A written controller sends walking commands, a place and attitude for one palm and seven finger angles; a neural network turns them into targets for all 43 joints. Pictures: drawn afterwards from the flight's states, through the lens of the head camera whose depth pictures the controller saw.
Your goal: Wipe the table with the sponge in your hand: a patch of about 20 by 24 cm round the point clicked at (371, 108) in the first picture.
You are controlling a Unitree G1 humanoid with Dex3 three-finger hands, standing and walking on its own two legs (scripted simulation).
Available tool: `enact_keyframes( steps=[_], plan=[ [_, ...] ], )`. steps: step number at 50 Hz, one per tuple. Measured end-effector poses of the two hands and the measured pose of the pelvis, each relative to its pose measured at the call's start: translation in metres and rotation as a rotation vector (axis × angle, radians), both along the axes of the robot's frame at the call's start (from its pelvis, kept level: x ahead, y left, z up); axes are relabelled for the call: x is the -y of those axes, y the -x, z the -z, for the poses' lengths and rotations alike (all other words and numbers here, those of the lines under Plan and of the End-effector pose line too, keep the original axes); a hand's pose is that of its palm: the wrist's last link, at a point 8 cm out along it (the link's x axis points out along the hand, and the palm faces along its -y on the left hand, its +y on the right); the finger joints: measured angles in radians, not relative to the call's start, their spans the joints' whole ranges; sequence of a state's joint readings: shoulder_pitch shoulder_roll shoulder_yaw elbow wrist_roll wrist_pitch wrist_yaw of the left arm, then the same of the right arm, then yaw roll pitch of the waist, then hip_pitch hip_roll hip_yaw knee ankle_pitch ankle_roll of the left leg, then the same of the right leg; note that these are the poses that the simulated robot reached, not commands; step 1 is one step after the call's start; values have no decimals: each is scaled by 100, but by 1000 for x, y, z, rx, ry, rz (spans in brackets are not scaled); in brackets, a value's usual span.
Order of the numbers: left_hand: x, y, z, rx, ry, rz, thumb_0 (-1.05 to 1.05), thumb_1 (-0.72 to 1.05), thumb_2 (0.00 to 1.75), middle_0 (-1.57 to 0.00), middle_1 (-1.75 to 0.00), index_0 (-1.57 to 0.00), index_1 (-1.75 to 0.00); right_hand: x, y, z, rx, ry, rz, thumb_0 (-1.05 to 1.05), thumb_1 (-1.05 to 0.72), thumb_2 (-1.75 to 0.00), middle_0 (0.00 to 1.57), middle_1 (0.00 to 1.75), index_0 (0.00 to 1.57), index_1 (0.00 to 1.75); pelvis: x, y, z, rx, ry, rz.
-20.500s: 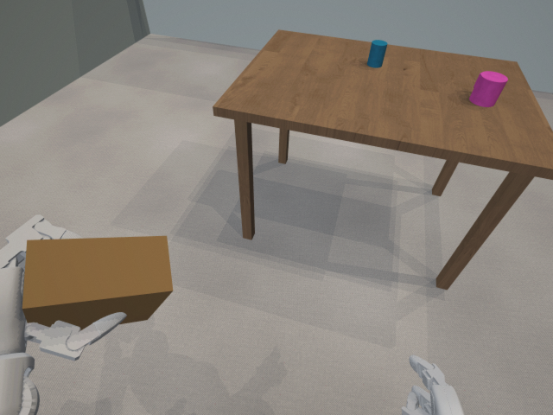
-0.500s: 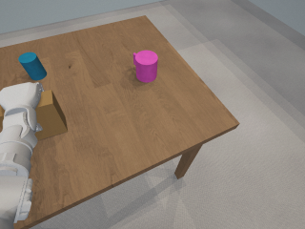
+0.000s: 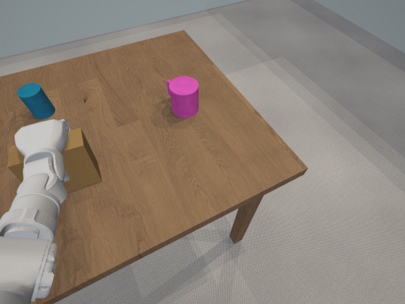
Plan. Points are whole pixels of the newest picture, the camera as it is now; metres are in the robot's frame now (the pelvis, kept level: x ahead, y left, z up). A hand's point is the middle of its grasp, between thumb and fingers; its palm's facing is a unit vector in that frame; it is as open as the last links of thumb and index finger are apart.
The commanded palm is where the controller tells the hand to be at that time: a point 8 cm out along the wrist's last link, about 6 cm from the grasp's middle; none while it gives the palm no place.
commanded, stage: wipe back along the middle lane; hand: left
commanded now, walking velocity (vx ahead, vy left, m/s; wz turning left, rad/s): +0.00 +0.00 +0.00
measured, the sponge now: (63, 170) +0.39 +0.34 -0.02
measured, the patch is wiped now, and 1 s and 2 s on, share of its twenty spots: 0.65 0.80 0.85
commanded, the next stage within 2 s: slide across to the third lane in 1.56 s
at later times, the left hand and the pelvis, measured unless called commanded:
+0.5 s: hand (60, 173) +0.36 +0.31 +0.03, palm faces -0.06 +0.00 -1.00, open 10.2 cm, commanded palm +0.32 +0.29 +0.06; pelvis -0.01 +0.00 +0.00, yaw +1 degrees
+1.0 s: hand (67, 192) +0.32 +0.28 +0.03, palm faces -0.03 -0.03 -1.00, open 10.2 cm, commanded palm +0.27 +0.26 +0.05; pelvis -0.01 -0.01 +0.00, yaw +1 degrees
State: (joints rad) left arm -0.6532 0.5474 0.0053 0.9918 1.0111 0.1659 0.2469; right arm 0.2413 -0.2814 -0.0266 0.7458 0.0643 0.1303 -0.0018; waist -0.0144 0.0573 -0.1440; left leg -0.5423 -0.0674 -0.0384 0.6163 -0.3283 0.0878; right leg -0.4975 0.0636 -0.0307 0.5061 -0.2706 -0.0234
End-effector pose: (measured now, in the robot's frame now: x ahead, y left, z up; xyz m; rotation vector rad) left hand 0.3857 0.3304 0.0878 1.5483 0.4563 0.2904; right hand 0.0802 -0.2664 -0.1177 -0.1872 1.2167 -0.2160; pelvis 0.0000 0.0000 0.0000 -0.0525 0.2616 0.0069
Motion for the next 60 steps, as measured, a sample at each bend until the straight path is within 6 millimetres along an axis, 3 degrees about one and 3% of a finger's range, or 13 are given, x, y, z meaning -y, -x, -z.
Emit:
enact_keyframes(
  steps=[10,25,35,52,60],
  plan=[
    [10,21,1,19,0,3,0,-51,104,-73,-133,-73,-134,2,-1,-4,42,-11,10,1,-90,-90,20,30,21,30,2,5,-2,32,-6,3],
    [25,45,4,42,-11,-7,0,-50,104,-72,-134,-72,-135,-16,-32,-6,137,-49,-48,1,-90,-90,20,30,21,30,2,14,-2,59,-12,-11],
    [36,58,4,68,-7,-2,0,-50,104,-71,-134,-72,-135,-21,-45,-6,161,-72,-57,1,-90,-90,20,30,21,30,1,9,-2,68,-12,-8],
    [57,90,4,78,12,-28,0,-49,104,-71,-135,-71,-135,-28,-97,-27,307,-85,-121,1,-90,-90,20,30,20,30,7,5,-4,119,-22,-11],
    [66,107,4,92,15,-20,0,-49,104,-70,-135,-71,-135,-28,-108,-31,351,-99,-137,1,-90,-90,20,30,20,30,11,5,-4,133,-24,-9]
  ],
)
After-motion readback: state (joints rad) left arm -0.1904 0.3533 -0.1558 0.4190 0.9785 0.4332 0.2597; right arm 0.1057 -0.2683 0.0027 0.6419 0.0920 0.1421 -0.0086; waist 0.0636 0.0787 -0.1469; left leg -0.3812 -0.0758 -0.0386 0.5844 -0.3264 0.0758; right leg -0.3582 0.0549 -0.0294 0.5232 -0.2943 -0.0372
